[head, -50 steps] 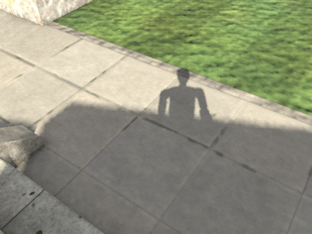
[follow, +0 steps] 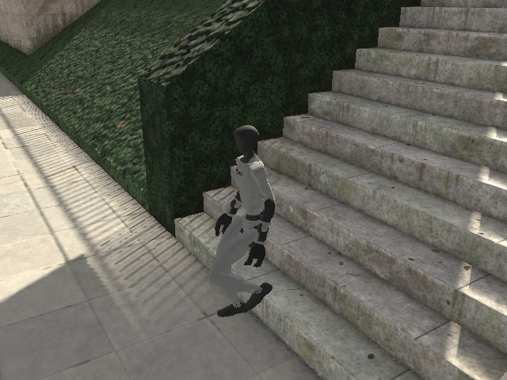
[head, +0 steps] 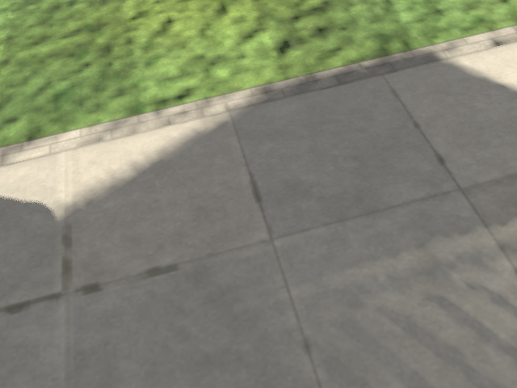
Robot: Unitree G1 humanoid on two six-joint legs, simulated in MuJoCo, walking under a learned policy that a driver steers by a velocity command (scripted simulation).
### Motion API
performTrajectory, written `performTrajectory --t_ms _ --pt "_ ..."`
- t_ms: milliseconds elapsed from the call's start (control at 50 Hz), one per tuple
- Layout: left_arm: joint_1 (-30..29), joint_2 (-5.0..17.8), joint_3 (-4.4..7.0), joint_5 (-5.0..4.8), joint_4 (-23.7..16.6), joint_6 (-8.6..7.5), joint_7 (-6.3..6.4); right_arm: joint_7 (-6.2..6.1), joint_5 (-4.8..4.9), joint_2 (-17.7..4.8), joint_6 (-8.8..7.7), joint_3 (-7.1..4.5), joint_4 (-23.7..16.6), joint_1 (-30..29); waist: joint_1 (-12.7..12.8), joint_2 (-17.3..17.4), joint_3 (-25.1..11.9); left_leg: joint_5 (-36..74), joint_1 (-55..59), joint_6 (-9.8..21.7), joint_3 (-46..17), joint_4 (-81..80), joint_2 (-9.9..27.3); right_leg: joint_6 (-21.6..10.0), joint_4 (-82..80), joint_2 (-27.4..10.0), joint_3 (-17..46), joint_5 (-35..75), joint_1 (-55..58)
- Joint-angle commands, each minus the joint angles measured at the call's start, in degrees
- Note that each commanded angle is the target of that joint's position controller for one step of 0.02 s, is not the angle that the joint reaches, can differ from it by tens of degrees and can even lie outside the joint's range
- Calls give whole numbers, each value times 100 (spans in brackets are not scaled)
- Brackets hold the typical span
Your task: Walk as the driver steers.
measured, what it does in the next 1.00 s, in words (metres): steps to the left, turning left: left foot, then right foot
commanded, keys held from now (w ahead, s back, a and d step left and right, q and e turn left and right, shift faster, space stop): q+shift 0.48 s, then shift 0.24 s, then e+shift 0.28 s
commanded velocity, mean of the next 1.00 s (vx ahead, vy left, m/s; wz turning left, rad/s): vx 0.00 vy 0.00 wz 0.29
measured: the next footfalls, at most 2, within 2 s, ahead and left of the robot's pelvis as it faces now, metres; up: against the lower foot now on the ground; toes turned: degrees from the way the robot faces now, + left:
left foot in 0.46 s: +0.08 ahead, +0.24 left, +0.00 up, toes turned +18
right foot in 0.98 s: +0.26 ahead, +0.09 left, +0.00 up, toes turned +19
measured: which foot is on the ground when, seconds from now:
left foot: up 0.00-0.44, down 0.46-0.98, up 1.00-1.00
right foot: down 0.00-0.44, up 0.46-0.96, down 0.98-1.00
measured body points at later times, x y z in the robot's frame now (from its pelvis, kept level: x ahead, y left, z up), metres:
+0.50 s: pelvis +0.05 +0.12 -0.01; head +0.01 +0.15 +0.44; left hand +0.04 +0.43 -0.14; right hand +0.31 -0.06 -0.04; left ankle +0.04 +0.23 -0.71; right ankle +0.07 -0.08 -0.66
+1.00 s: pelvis +0.15 +0.16 +0.02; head +0.17 +0.16 +0.47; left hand +0.21 +0.43 -0.09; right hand +0.32 -0.05 -0.10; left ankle +0.05 +0.23 -0.70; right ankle +0.22 +0.08 -0.70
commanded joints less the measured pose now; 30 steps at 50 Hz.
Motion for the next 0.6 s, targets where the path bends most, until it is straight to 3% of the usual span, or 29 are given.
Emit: performTrajectory --t_ms 20,40,80,140,240,280,320,360,380,400,420,440,460,480,500,520,540,560,580,600 --pt "-193 846 39 61 -540 -198 152 -25 52 -175 129 24 -594 -34 -58 -674 -899 790 -581 -220 -593 34 -290 -1301 -2368 -2152 2376 1963 384" --pt "-62 896 13 45 -469 -230 204 14 110 25 120 89 -844 -450 49 -834 -679 739 -1128 -285 -899 99 -524 -1364 -2252 -2190 2284 1737 526" --pt "523 872 -2 25 -369 -252 248 78 39 194 149 115 -1094 -789 190 -653 -796 802 -1575 -288 -991 249 -712 -1282 -2211 -2007 2060 948 1069" --pt "708 837 33 31 -548 -284 315 169 -31 181 233 89 -1487 -1221 251 -758 -718 787 -2129 -351 -750 866 -780 -1170 -2327 -1957 1831 43 1393" --pt "911 937 189 41 -825 -414 392 293 29 140 357 110 -2123 -1662 266 -900 -628 678 -1937 -336 -589 626 -346 -1000 -2544 -2105 1319 219 1664" --pt "929 1007 272 73 -882 -445 403 357 20 131 387 155 -2298 -1786 297 -954 -651 810 -1628 -249 -551 -739 11 -722 -2629 -2056 1009 -263 1951" --pt "746 1125 358 93 -978 -424 405 483 97 110 324 212 -2350 -1851 329 -1077 -746 1128 -280 -128 -398 -3269 355 -321 -2828 -1944 491 -885 1664" --pt "187 1417 478 10 -1266 -379 354 586 362 37 245 185 -2141 -1440 156 -1341 -936 1219 2170 52 -177 -5433 289 -45 -3069 -1864 -61 -1395 600" --pt "321 1677 561 -33 -1247 -310 292 598 432 -42 239 116 -2002 -1109 95 -1557 -1049 400 2979 158 145 -5591 110 -39 -3169 -2005 -164 -1654 470" --pt "225 1759 607 -20 -1270 -218 225 617 466 -188 226 62 -1855 -615 -96 -1562 -999 136 3454 285 282 -6164 128 -36 -2884 -2092 -314 -1936 477" --pt "135 1654 584 47 -1259 -93 147 638 494 -403 172 -29 -1570 53 -392 -1168 -969 177 4034 350 494 -6952 4 28 -2126 -1920 -603 -2127 417" --pt "266 1388 528 184 -1192 14 61 613 477 -713 82 -161 -1138 940 -624 -285 -955 -313 4603 379 373 -7605 -224 89 -510 -1472 -1025 -1897 322" --pt "8 1037 439 302 -1250 78 -59 566 448 -758 -48 -108 -925 1563 -836 888 -130 -556 4837 392 -465 -7774 -198 143 1859 -1063 -958 -2570 -1521" --pt "-1 280 250 357 -1557 67 -261 569 556 -1217 -198 -45 -1150 1878 -421 1943 176 1017 4791 627 -3593 -7531 1255 269 4117 -484 -155 -3434 -3655" --pt "-908 601 316 403 -2359 -80 -361 502 629 -2011 -198 -329 -1365 1840 -946 1918 -81 2661 4887 1053 -5956 -10261 1934 432 3845 164 666 -2623 -4288" --pt "-848 422 229 433 -2385 -235 -220 319 343 -1907 -248 -321 -1456 1163 -258 1518 87 1847 4470 1109 -5966 -10195 1931 479 4145 107 955 -1544 -4169" --pt "-839 426 178 419 -2183 -279 -71 152 241 -1569 -215 -252 -1489 544 -7 1588 87 1028 4245 879 -4734 -9640 1522 515 4253 79 841 -746 -4229" --pt "-846 549 188 401 -1987 -207 19 106 138 -1207 -162 -149 -1527 308 48 1314 -14 1242 3907 731 -3786 -9245 1166 558 4382 24 705 -261 -4021" --pt "-547 714 224 321 -1814 -83 56 124 155 -913 -144 -35 -1539 53 318 1099 -105 2185 3219 702 -3067 -9042 993 623 4113 -105 624 262 -3356" --pt "-307 744 229 233 -1698 58 59 170 188 -731 -159 41 -1471 -66 546 807 -434 2910 2715 682 -2689 -8839 828 684 4183 -84 569 512 -2526"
